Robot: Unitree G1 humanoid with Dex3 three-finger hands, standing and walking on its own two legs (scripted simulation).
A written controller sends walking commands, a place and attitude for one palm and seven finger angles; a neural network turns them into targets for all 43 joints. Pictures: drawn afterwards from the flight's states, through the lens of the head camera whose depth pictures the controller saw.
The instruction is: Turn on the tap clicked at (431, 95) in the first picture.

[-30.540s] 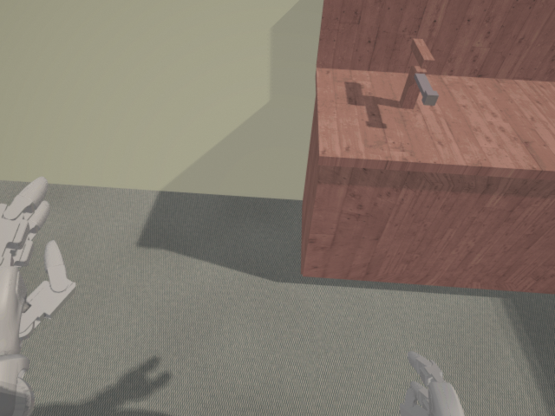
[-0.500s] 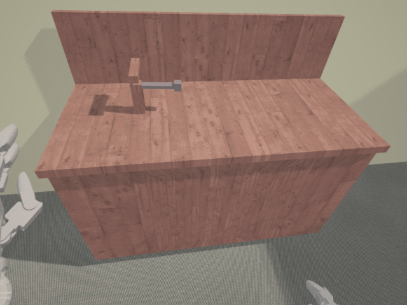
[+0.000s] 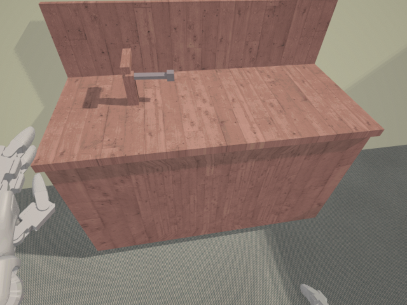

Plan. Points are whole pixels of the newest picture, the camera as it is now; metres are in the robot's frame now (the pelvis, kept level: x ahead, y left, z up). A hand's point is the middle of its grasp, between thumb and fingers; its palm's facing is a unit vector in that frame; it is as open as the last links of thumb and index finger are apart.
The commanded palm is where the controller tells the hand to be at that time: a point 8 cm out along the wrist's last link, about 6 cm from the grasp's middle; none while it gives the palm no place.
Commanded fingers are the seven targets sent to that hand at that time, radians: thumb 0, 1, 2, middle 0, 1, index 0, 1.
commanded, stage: stand and check the lever's angle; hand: left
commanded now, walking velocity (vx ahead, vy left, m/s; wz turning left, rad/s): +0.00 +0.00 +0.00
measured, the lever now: (170, 75) +0.80 +0.15 +0.06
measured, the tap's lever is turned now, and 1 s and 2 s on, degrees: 86 86 86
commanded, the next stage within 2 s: stand and wait in 0.22 s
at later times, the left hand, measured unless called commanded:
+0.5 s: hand (52, 181) +0.26 +0.25 +0.17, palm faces +0.38 -0.86 -0.34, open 7.4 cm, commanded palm +0.21 +0.29 +0.19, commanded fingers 0.00 0.90 0.90 -0.20 -0.30 -0.20 -0.30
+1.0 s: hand (41, 180) +0.26 +0.27 +0.17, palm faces +0.39 -0.86 -0.33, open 7.4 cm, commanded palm +0.20 +0.31 +0.19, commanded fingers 0.00 0.90 0.90 -0.20 -0.30 -0.20 -0.30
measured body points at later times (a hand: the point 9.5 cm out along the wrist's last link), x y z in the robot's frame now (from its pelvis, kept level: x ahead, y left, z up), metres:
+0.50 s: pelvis +0.04 +0.01 +0.01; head +0.05 +0.02 +0.46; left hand +0.23 +0.30 +0.19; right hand +0.23 -0.22 -0.05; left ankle +0.03 +0.12 -0.73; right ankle +0.04 -0.10 -0.73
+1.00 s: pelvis +0.04 +0.03 +0.02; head +0.04 +0.04 +0.47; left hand +0.23 +0.32 +0.19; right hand +0.21 -0.20 -0.06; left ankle +0.03 +0.12 -0.73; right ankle +0.04 -0.10 -0.73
